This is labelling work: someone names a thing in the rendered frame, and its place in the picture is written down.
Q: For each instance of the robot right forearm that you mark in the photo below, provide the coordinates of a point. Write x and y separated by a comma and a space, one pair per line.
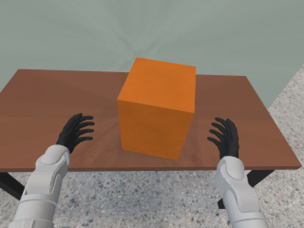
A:
239, 198

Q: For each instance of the robot left hand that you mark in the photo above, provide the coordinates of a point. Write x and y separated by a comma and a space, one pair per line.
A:
70, 136

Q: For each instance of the robot right hand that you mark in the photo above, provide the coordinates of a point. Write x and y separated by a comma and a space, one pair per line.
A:
228, 145

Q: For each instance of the robot left forearm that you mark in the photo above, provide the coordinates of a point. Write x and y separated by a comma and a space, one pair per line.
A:
41, 194

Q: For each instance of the carton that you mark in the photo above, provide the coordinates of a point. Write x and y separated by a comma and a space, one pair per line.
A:
156, 107

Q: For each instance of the table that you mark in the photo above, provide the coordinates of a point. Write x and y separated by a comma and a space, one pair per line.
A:
36, 104

